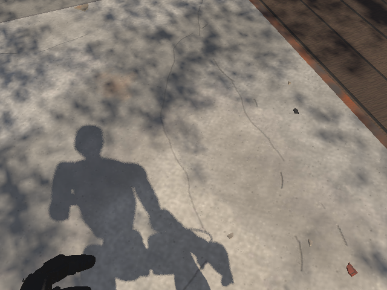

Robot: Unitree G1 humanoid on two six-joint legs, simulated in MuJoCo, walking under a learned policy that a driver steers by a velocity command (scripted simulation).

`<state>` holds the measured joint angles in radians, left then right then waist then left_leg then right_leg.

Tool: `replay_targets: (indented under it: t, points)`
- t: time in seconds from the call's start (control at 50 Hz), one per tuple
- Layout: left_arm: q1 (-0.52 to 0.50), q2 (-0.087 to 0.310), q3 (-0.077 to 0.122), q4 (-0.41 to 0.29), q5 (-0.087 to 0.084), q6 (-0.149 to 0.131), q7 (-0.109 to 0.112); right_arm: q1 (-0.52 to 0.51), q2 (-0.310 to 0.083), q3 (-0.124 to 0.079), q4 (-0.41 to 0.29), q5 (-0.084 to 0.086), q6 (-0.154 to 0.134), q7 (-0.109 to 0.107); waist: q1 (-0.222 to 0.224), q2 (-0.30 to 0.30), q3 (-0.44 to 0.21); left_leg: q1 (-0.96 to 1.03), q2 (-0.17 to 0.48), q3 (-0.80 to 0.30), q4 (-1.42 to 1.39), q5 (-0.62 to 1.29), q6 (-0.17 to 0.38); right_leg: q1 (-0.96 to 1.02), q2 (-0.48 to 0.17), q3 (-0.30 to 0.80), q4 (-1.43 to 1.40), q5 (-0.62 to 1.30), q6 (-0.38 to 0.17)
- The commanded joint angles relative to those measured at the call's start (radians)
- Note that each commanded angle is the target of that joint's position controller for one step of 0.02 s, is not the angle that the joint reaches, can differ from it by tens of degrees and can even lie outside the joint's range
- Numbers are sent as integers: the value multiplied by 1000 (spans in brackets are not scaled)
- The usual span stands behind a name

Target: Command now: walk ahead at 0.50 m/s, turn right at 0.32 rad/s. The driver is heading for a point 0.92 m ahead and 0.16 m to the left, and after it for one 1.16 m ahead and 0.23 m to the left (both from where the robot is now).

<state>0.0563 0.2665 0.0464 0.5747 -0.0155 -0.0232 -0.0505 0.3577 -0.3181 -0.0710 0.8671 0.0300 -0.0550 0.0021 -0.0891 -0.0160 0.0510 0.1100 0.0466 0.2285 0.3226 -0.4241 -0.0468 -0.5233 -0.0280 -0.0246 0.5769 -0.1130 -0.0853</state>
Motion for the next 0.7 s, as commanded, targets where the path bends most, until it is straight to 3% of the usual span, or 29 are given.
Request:
replay_targets:
  t: [0.02,0.04,0.06,0.08,0.1,0.12,0.14,0.18,0.26,0.34,0.44,0.48,0.5,0.52,0.54,0.56,0.58,0.6,0.62,0.64,0.66,0.7]
  points:
    - [390,236,103,34,3,4,28,-40,-145,-14,-68,-18,-7,-11,265,5,-243,-346,161,-34,544,766,104,674,-29,112,-35,56,-101]
    - [372,340,110,37,-4,-3,33,82,-9,33,-109,-43,-27,6,139,-255,-373,-738,-26,-104,906,-127,44,960,-306,662,-124,-118,-285]
    - [391,238,83,19,-2,-15,29,-9,-109,11,-89,-8,-50,15,216,-119,-439,-817,-24,-294,1015,-168,51,943,-342,782,-238,-197,-290]
    - [343,206,68,33,7,-28,24,-119,-146,-1,-131,25,-62,18,218,-97,-273,-887,14,-288,1018,-85,65,824,-303,613,-257,-110,-240]
    - [281,184,61,38,3,-35,23,-146,-127,5,-137,16,-67,12,176,-45,-187,-866,58,-282,946,7,71,685,-258,489,-264,-7,-206]
    - [226,150,50,38,7,-38,23,-151,-123,2,-128,-7,-66,7,142,-33,-131,-823,85,-278,880,62,64,569,-222,399,-285,90,-187]
    - [196,126,41,33,19,-43,24,-120,-120,-1,-118,-12,-56,8,106,-51,-116,-756,105,-289,849,107,58,488,-196,347,-316,142,-180]
    - [179,123,41,42,17,-57,25,-78,-88,3,-99,-16,-34,10,75,-45,-109,-703,109,-282,801,148,38,415,-184,299,-375,177,-191]
    - [209,149,46,89,15,-69,40,-178,-55,12,-126,-30,-16,6,88,-26,-32,-773,109,-275,609,321,-2,369,-160,194,-434,211,-180]
    - [261,169,47,133,9,-62,50,-312,-26,25,-156,-23,-30,22,140,-33,5,-726,63,-245,346,541,5,372,-126,118,-445,142,-133]
    - [321,186,55,198,5,-51,54,-398,-40,28,-191,-9,-37,51,166,-34,34,-771,37,-249,226,509,63,545,-205,97,-403,152,-112]
    - [318,194,60,213,4,-41,59,-392,-51,25,-201,-9,-36,62,151,-40,21,-762,17,-244,213,415,98,617,-229,75,-351,265,-89]
    - [304,202,62,213,7,-36,63,-358,-65,18,-197,-11,-35,64,129,-53,-5,-707,-8,-225,211,369,116,636,-227,56,-299,414,-73]
    - [289,210,64,211,11,-30,68,-290,-87,6,-183,-14,-32,62,92,-67,-59,-605,-47,-191,213,339,137,646,-212,31,-205,600,-54]
    - [274,203,60,203,15,-20,74,-157,-123,-18,-146,-17,-29,56,23,-52,-143,-421,-92,-161,193,359,163,610,-168,-19,-21,720,-23]
    - [295,181,46,181,31,-19,86,-10,-186,-42,-121,-16,-23,46,-27,24,-255,-137,10,-322,220,416,211,417,-129,-55,251,525,17]
    - [426,60,7,157,43,-42,65,52,-275,-63,-114,-11,-23,46,42,272,-372,233,249,-855,135,200,414,-27,69,-29,633,-167,100]
    - [357,117,13,167,22,-72,54,67,-181,-39,-115,0,-21,47,-9,212,-417,295,275,-1046,-13,33,420,-171,87,129,749,-431,93]
    - [254,174,27,129,-14,-95,42,7,-152,-29,-131,-8,-22,42,-17,166,-269,186,253,-916,-38,33,371,-247,33,149,764,-365,74]
    - [188,168,22,111,-14,-108,45,-47,-138,-26,-147,-15,-22,37,2,68,-186,49,214,-809,-45,107,344,-231,-9,135,707,-292,62]
    - [158,165,25,103,7,-113,50,-92,-119,-20,-158,-20,-22,34,33,26,-115,-83,184,-728,-60,224,336,-200,-38,125,620,-247,67]
    - [179,157,31,100,30,-100,56,-129,-93,-11,-179,-31,-22,27,85,65,-96,-211,133,-648,-94,373,331,-95,-63,127,525,-203,84]
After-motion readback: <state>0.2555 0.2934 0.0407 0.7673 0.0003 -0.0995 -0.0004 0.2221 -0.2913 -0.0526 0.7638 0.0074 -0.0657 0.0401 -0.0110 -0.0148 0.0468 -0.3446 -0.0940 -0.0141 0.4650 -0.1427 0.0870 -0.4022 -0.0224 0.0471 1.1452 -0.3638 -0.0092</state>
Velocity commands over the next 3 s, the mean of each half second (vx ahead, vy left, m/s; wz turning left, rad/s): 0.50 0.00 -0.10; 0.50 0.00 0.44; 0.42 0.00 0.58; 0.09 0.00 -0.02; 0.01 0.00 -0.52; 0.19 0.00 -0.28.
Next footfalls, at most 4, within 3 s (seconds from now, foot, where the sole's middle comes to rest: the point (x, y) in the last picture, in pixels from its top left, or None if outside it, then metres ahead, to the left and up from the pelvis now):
0.02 right None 0.17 -0.10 -0.76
0.54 left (160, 278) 0.49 0.11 -0.76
1.04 right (202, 197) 0.78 -0.06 -0.76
1.52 left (114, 178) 0.91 0.28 -0.76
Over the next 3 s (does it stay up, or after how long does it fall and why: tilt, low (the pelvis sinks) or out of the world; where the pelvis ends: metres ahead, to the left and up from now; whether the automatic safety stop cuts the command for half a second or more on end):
stays up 0.98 0.11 0.03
